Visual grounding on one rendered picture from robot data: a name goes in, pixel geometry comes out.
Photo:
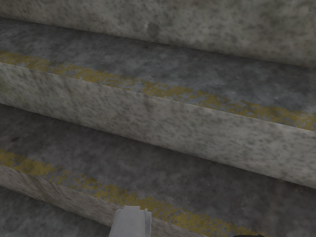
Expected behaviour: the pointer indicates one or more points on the left robot thigh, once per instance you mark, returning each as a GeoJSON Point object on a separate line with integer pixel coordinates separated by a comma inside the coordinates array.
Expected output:
{"type": "Point", "coordinates": [131, 221]}

